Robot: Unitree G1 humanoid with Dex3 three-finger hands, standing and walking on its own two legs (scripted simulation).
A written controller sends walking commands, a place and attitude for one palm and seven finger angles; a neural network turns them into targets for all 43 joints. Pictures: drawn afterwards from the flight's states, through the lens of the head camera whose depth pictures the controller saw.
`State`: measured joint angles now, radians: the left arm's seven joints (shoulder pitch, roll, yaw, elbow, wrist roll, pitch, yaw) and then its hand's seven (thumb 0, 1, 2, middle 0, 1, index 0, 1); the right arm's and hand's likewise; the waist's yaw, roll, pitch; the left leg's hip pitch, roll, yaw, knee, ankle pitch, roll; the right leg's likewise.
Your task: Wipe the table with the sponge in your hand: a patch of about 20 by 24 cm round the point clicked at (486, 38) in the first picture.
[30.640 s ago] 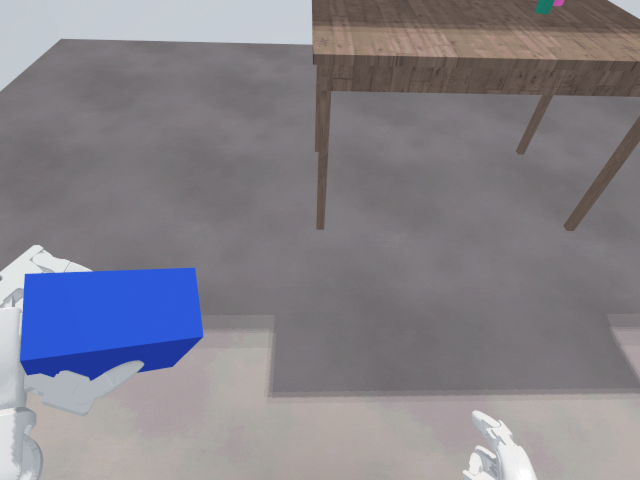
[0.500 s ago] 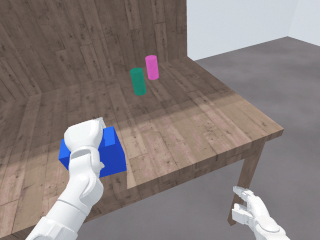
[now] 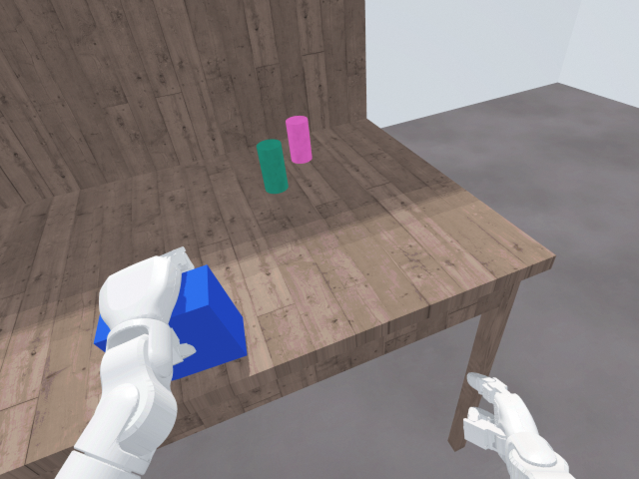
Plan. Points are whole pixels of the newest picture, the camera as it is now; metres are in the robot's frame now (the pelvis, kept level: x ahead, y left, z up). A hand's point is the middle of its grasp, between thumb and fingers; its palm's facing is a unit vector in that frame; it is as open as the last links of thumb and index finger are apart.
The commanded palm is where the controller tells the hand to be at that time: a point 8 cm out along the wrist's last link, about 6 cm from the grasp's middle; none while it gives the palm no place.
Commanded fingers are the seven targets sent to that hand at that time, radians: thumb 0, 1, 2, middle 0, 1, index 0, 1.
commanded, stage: slide back across to the middle lane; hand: left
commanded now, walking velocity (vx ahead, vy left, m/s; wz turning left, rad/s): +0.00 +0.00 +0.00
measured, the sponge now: (185, 336) +0.28 +0.22 +0.06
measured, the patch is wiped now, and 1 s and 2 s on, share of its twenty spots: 1.00 1.00 1.00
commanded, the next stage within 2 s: wipe forward along the middle lane in 0.30 s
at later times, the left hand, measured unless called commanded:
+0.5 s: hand (127, 332) +0.25 +0.27 +0.12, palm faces +0.12 -0.09 -0.99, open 10.3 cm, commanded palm +0.21 +0.27 +0.15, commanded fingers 0.00 0.10 1.30 -1.20 -1.60 -1.20 -1.60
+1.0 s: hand (129, 299) +0.30 +0.30 +0.11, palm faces +0.02 -0.04 -1.00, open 10.2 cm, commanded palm +0.27 +0.30 +0.14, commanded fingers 0.00 0.10 1.30 -1.20 -1.60 -1.20 -1.60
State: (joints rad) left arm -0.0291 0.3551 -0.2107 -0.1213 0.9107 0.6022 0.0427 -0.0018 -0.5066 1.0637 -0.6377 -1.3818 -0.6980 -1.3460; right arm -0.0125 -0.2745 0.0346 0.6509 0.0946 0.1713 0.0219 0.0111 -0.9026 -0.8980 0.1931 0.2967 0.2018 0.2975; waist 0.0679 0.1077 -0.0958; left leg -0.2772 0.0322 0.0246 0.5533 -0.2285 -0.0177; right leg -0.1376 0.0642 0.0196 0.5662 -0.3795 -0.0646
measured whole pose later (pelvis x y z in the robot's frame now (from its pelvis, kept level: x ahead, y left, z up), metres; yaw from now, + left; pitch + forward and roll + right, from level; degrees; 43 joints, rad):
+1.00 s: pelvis -0.02 +0.00 +0.00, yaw +2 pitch -1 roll +0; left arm -0.34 0.45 -0.11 0.37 0.96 0.41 -0.02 0.00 -0.55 1.07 -0.70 -1.33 -0.76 -1.30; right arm 0.09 -0.30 0.02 0.72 0.09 0.11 -0.04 0.01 -0.90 -0.90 0.20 0.30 0.20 0.30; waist 0.06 0.11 -0.08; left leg -0.36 0.02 -0.02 0.56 -0.19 0.00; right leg -0.20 0.07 -0.03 0.56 -0.35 -0.06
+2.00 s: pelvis -0.02 +0.03 -0.01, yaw +2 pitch +7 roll -2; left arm -0.76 0.53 -0.05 0.92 1.02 0.23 0.03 0.02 -0.57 1.08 -0.72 -1.32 -0.76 -1.32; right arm 0.23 -0.30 0.00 0.72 0.09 0.17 -0.02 0.01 -0.90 -0.90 0.20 0.30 0.20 0.30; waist -0.02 0.08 -0.12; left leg -0.54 0.01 -0.02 0.63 -0.21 0.02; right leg -0.36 0.05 -0.02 0.58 -0.35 -0.02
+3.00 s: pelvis +0.01 +0.05 +0.00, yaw +2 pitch +7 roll -3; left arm -0.55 0.67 0.11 0.74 1.00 0.11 -0.03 0.01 -0.54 1.07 -0.68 -1.35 -0.72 -1.36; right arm 0.20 -0.31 -0.01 0.67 0.09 0.18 0.00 0.01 -0.90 -0.90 0.20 0.30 0.21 0.30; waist 0.00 0.08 -0.09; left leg -0.49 0.00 -0.01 0.60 -0.23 0.05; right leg -0.27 0.04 -0.01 0.49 -0.33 0.00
